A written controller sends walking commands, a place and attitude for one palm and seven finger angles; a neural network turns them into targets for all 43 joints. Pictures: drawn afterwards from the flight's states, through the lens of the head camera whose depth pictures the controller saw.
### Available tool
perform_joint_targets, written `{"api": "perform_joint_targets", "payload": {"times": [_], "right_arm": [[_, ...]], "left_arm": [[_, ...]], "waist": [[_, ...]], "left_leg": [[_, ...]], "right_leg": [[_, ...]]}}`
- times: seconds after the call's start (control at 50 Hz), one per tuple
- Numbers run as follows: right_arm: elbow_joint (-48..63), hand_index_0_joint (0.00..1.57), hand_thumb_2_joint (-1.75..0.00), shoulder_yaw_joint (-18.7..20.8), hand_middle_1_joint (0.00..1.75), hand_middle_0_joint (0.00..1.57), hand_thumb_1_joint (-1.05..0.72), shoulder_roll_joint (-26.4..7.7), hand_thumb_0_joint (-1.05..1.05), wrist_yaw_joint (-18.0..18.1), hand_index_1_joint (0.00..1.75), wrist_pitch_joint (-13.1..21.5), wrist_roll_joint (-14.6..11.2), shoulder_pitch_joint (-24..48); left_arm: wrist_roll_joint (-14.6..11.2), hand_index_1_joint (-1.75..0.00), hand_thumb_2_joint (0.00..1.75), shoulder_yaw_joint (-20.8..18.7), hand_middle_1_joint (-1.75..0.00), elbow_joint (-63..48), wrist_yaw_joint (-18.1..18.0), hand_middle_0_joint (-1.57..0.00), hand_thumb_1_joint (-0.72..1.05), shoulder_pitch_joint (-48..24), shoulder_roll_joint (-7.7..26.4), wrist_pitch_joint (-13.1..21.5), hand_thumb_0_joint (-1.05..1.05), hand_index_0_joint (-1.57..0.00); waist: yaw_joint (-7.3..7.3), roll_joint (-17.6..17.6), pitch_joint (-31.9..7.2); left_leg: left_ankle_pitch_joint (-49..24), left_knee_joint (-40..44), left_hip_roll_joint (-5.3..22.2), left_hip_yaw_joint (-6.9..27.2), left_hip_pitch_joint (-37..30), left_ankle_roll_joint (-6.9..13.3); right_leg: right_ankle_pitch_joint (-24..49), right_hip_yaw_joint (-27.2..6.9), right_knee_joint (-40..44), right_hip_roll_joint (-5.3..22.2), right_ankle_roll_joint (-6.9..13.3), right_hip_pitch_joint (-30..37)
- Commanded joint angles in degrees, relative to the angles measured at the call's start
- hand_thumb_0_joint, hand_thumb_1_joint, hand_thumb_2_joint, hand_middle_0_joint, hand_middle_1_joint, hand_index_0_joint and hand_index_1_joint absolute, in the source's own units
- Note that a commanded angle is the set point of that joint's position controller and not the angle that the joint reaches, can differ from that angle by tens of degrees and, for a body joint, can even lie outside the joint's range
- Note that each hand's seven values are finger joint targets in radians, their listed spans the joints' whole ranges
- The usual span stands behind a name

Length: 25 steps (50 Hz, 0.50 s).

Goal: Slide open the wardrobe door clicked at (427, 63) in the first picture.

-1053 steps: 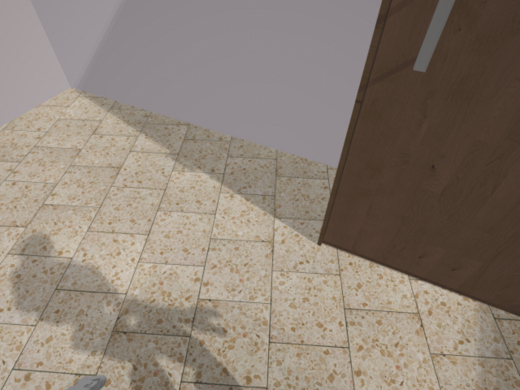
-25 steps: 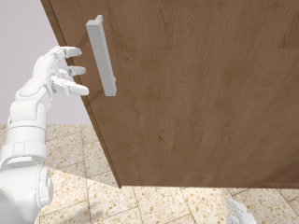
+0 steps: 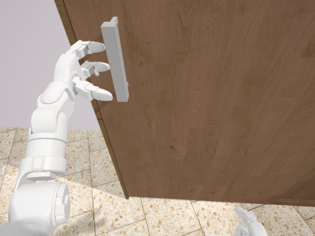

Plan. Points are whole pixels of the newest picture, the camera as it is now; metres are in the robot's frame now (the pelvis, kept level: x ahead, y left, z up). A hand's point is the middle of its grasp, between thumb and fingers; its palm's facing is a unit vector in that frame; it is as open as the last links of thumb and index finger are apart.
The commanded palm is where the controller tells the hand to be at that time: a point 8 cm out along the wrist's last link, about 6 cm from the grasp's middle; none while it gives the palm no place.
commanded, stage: feel for the door with the fingertips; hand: left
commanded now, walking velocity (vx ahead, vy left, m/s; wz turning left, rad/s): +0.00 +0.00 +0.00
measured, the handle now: (119, 62) +0.47 +0.14 +0.23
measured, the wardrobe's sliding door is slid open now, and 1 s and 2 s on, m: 0.00 0.00 0.00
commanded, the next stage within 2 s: slide the fingers in behind the handle in 0.72 s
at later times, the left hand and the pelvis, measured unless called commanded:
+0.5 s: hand (103, 72) +0.42 +0.17 +0.23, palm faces +0.06 -1.00 -0.05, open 14.0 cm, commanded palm +0.39 +0.21 +0.23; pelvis +0.00 -0.01 +0.00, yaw +0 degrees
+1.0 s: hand (107, 69) +0.42 +0.16 +0.24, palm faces +0.03 -1.00 -0.04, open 13.7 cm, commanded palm +0.40 +0.20 +0.23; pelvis -0.02 -0.01 +0.00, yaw +0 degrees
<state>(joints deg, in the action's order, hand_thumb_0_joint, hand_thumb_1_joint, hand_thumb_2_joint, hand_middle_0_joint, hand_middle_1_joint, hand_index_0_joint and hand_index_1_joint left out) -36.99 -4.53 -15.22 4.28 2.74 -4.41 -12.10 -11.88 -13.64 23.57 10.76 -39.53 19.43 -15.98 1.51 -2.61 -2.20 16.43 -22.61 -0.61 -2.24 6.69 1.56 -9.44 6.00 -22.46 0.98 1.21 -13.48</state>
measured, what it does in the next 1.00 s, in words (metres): stands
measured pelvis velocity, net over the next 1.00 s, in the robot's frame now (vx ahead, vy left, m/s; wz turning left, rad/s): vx -0.02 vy -0.01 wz -0.01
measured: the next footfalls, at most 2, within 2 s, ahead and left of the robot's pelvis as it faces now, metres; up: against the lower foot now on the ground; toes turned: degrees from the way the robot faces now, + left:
none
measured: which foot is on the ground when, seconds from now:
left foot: down 0.00-1.00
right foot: down 0.00-1.00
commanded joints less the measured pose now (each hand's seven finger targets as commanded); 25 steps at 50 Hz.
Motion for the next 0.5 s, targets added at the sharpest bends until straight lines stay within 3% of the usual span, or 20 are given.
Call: {"api": "perform_joint_targets", "payload": {"times": [0.0,0.02,0.06,0.12,0.16,0.18,0.2,0.22,0.24,0.28,0.32,0.34,0.36,0.4,0.46,0.48], "right_arm": [[7.5,0.20,-0.90,2.8,0.30,0.20,-0.90,-6.7,0.00,0.6,0.30,2.4,-0.2,6.1],[8.1,0.20,-0.90,2.9,0.30,0.20,-0.90,-6.7,0.00,0.5,0.30,2.0,-0.4,6.7],[8.5,0.20,-0.90,3.0,0.30,0.20,-0.90,-6.4,0.00,0.5,0.30,1.9,-0.2,6.9],[9.2,0.20,-0.90,3.2,0.30,0.20,-0.90,-6.4,0.00,0.5,0.30,1.7,0.0,7.0],[9.7,0.20,-0.90,3.2,0.30,0.20,-0.90,-5.9,0.00,0.3,0.30,2.1,0.3,7.4],[9.5,0.20,-0.90,3.3,0.30,0.20,-0.90,-6.0,0.00,0.2,0.30,2.0,0.4,7.4],[9.5,0.20,-0.90,3.1,0.30,0.20,-0.90,-5.8,0.00,0.1,0.30,1.8,0.4,7.7],[9.3,0.20,-0.90,3.2,0.30,0.20,-0.90,-5.9,0.00,0.2,0.30,1.4,0.4,7.7],[8.7,0.20,-0.90,3.1,0.30,0.20,-0.90,-6.0,0.00,0.2,0.30,1.2,0.4,7.6],[8.5,0.20,-0.90,2.8,0.30,0.20,-0.90,-5.8,0.00,0.3,0.30,0.5,0.3,7.8],[8.2,0.20,-0.90,2.9,0.30,0.20,-0.90,-6.3,0.00,0.6,0.30,-0.2,0.3,7.7],[8.5,0.20,-0.90,2.7,0.30,0.20,-0.90,-6.0,0.00,0.7,0.30,-0.2,0.3,7.8],[8.6,0.20,-0.90,2.8,0.30,0.20,-0.90,-6.0,0.00,0.8,0.30,-0.1,0.2,7.7],[8.8,0.20,-0.90,2.9,0.30,0.20,-0.90,-6.0,0.00,1.0,0.30,0.3,0.3,7.4],[9.0,0.20,-0.90,3.1,0.30,0.20,-0.90,-5.9,0.00,1.1,0.30,1.4,0.2,6.9],[8.5,0.20,-0.90,3.2,0.30,0.20,-0.90,-6.1,0.00,1.1,0.30,1.6,0.2,6.4]], "left_arm": [[1.0,-1.20,0.30,-2.8,-1.20,-7.3,-2.7,-0.30,-0.50,-28.8,12.1,-0.2,0.00,-0.30],[1.4,-1.20,0.30,-1.7,-1.20,-7.5,-2.9,-0.30,-0.50,-27.6,11.1,-0.9,0.00,-0.30],[0.8,-1.20,0.30,-0.4,-1.20,-9.0,-3.1,-0.30,-0.50,-29.0,8.7,-1.4,0.00,-0.30],[-0.2,-1.20,0.30,-1.0,-1.20,-11.3,-3.1,-0.30,-0.50,-28.8,8.4,-0.2,0.00,-0.30],[-0.7,-1.20,0.30,-2.2,-1.20,-15.6,-3.6,-0.30,-0.50,-29.2,8.3,1.3,0.00,-0.30],[-0.5,-1.20,0.30,-3.9,-1.20,-16.6,-4.1,-0.30,-0.50,-28.9,10.3,1.9,0.00,-0.30],[-0.2,-1.20,0.30,-2.7,-1.20,-16.7,-4.4,-0.30,-0.50,-28.9,9.0,1.9,0.00,-0.30],[0.1,-1.20,0.30,-3.8,-1.20,-14.9,-5.0,-0.30,-0.50,-26.7,10.0,1.7,0.00,-0.30],[0.6,-1.20,0.30,-3.6,-1.20,-14.3,-5.5,-0.30,-0.50,-28.3,10.5,1.2,0.00,-0.30],[1.5,-1.20,0.30,-4.1,-1.20,-11.9,-6.1,-0.30,-0.50,-26.9,11.0,-0.4,0.00,-0.30],[2.4,-1.20,0.30,-5.2,-1.20,-9.4,-6.6,-0.30,-0.50,-27.9,13.5,-1.7,0.00,-0.30],[2.3,-1.20,0.30,-3.3,-1.20,-10.3,-6.4,-0.30,-0.50,-29.9,11.7,-1.8,0.00,-0.30],[2.4,-1.20,0.30,-4.4,-1.20,-11.1,-6.3,-0.30,-0.50,-30.3,13.1,-1.7,0.00,-0.30],[2.0,-1.20,0.30,-2.4,-1.20,-12.4,-5.4,-0.30,-0.50,-33.6,11.5,-0.6,0.00,-0.30],[0.8,-1.20,0.30,0.6,-1.20,-13.8,-3.7,-0.30,-0.50,-35.6,7.9,1.9,0.00,-0.30],[0.5,-1.20,0.30,-0.4,-1.20,-11.9,-3.3,-0.30,-0.50,-34.3,8.7,2.2,0.00,-0.30]], "waist": [[-1.07,-0.4,-13.3],[-0.76,-2.0,-13.7],[-1.20,0.8,-15.7],[-1.00,5.0,-18.6],[-0.23,4.6,-22.0],[0.19,4.5,-22.5],[0.13,3.3,-21.5],[0.44,4.7,-19.9],[-0.25,4.2,-17.9],[-0.03,4.2,-15.3],[-0.08,3.2,-14.0],[-0.59,2.8,-14.1],[-0.32,1.8,-15.7],[-1.23,1.6,-18.3],[-2.13,0.7,-19.9],[-2.03,2.3,-20.0]], "left_leg": [[-17.2,2.8,0.7,3.6,1.8,-0.7],[-17.9,2.8,0.7,3.3,1.1,-0.8],[-19.2,2.3,0.7,3.4,0.6,-0.5],[-21.8,2.0,0.9,3.5,-1.0,-0.4],[-24.6,1.4,0.8,3.3,-2.2,-0.5],[-25.0,1.4,0.8,3.0,-2.0,-0.6],[-25.0,1.6,0.7,2.9,-1.7,-0.7],[-23.8,1.8,0.7,2.8,-1.2,-0.6],[-22.3,2.2,0.8,2.6,-0.2,-0.4],[-19.6,2.7,0.7,2.3,1.6,-0.1],[-17.4,3.2,0.6,2.3,2.3,0.1],[-17.5,3.4,0.6,2.4,2.2,0.2],[-18.3,3.0,0.5,2.4,1.7,0.2],[-19.6,2.4,0.4,2.3,0.0,0.3],[-21.2,2.0,0.5,2.9,-2.5,0.0],[-21.8,1.7,0.5,2.9,-2.2,0.0]], "right_leg": [[11.6,-3.1,0.6,-0.2,1.6,9.1],[11.8,-3.2,0.6,-0.1,1.7,9.3],[14.0,-3.1,0.0,-0.1,1.5,10.2],[16.8,-3.1,-0.5,-0.4,1.4,12.2],[19.8,-3.4,-1.2,-0.4,1.4,14.3],[20.6,-3.5,-1.3,-0.3,1.4,15.2],[20.7,-3.5,-1.3,-0.2,1.4,15.0],[19.5,-3.5,-1.0,-0.3,1.3,14.3],[18.6,-3.6,-0.4,-0.2,1.2,13.5],[16.6,-3.8,0.1,0.0,1.1,13.1],[13.9,-4.1,0.8,0.1,1.2,12.5],[14.2,-4.0,0.9,0.2,1.2,12.5],[15.1,-4.2,0.6,0.2,1.3,13.4],[16.9,-4.3,0.4,0.0,1.3,13.9],[17.6,-4.0,0.1,-0.3,1.5,13.0],[18.5,-3.9,-0.1,-0.4,1.5,13.4]]}}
